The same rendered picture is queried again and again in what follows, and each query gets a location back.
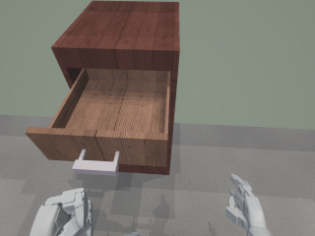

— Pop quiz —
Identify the handle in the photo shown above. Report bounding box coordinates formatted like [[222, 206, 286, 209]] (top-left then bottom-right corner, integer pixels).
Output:
[[72, 149, 120, 176]]

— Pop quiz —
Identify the drawer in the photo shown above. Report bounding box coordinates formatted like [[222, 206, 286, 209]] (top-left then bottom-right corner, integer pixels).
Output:
[[25, 68, 171, 167]]

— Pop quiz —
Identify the left robot hand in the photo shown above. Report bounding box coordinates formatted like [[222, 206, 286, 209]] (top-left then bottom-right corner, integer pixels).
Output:
[[30, 188, 94, 236]]

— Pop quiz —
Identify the cabinet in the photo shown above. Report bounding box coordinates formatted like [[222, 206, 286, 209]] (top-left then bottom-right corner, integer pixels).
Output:
[[51, 0, 180, 175]]

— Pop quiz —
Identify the right robot hand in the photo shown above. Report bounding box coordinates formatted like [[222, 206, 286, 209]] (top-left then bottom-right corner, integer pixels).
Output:
[[225, 173, 267, 233]]

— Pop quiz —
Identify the right robot forearm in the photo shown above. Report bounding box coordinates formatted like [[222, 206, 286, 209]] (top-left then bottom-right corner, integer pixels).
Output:
[[246, 226, 273, 236]]

